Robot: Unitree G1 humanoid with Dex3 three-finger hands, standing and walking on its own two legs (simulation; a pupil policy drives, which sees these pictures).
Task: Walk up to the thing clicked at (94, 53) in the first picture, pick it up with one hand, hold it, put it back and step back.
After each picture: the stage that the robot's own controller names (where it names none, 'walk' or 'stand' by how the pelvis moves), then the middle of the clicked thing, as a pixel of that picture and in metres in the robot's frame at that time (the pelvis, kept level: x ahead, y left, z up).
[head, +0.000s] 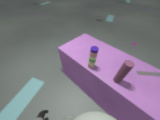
stand; (92, 58) +0.61 -0.01 -0.05
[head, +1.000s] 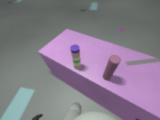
rise first; (76, 58) +0.51 +0.16 -0.03
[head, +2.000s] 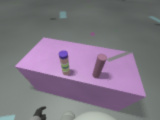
stand; (64, 64) +0.47 +0.22 -0.03
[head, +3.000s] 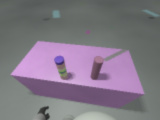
stand; (61, 69) +0.43 +0.24 -0.05
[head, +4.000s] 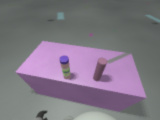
stand; (65, 68) +0.44 +0.21 -0.06
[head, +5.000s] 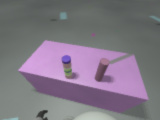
stand; (67, 68) +0.45 +0.20 -0.06
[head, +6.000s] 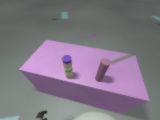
stand; (68, 68) +0.45 +0.19 -0.06
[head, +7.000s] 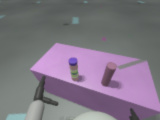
rise first; (74, 70) +0.45 +0.17 -0.05
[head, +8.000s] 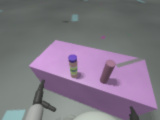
go down; (73, 67) +0.47 +0.17 -0.05
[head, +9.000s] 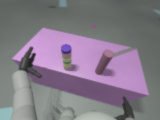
go down; (67, 59) +0.49 +0.16 -0.01
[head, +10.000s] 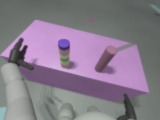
go down; (64, 55) +0.47 +0.16 +0.02
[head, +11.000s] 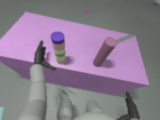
close in; (59, 50) +0.48 +0.17 +0.05
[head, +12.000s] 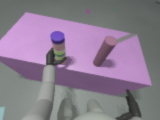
close; (59, 50) +0.48 +0.17 +0.06
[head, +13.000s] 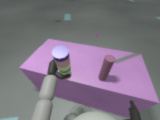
lift; (64, 65) +0.32 +0.15 +0.17
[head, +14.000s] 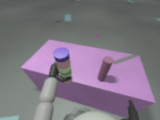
hold; (64, 68) +0.31 +0.15 +0.15
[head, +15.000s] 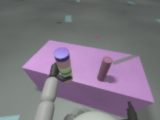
hold; (65, 68) +0.31 +0.15 +0.15
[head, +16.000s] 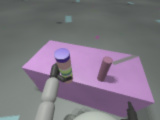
hold; (65, 68) +0.31 +0.15 +0.15
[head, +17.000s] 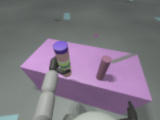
crouch; (64, 62) +0.35 +0.16 +0.15
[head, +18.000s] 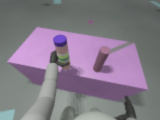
lower; (63, 55) +0.44 +0.16 +0.09
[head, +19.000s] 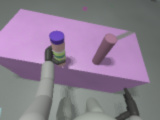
lower; (59, 52) +0.46 +0.16 +0.06
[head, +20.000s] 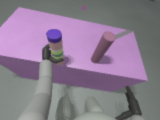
lower; (57, 50) +0.47 +0.16 +0.06
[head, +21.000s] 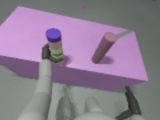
lower; (56, 49) +0.47 +0.16 +0.06
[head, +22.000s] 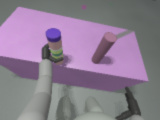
rest; (56, 49) +0.47 +0.17 +0.06
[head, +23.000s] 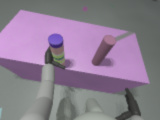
withdraw; (58, 53) +0.45 +0.16 +0.06
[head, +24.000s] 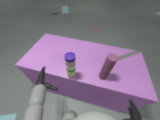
sink last; (70, 67) +0.42 +0.15 +0.00
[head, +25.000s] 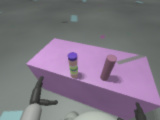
stand; (73, 66) +0.45 +0.16 +0.00
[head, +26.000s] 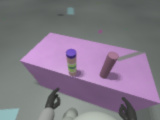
stand; (71, 64) +0.44 +0.16 +0.02
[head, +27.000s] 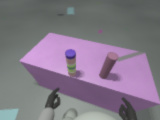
stand; (71, 64) +0.44 +0.16 +0.02
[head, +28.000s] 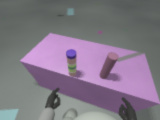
stand; (72, 64) +0.44 +0.16 +0.01
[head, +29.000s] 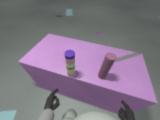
stand; (70, 64) +0.44 +0.16 +0.01
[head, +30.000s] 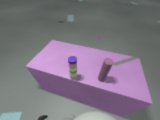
stand; (73, 69) +0.45 +0.16 -0.05
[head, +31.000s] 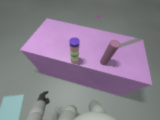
walk; (74, 52) +0.52 +0.13 -0.03
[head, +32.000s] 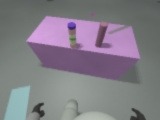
walk; (72, 36) +0.72 +0.21 -0.02
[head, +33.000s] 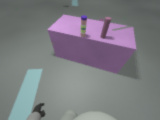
stand; (83, 27) +1.04 +0.15 -0.03
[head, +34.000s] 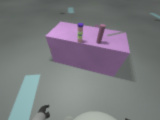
stand; (80, 33) +1.04 +0.17 -0.05
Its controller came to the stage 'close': yes
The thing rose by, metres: 0.21
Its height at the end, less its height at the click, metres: +0.00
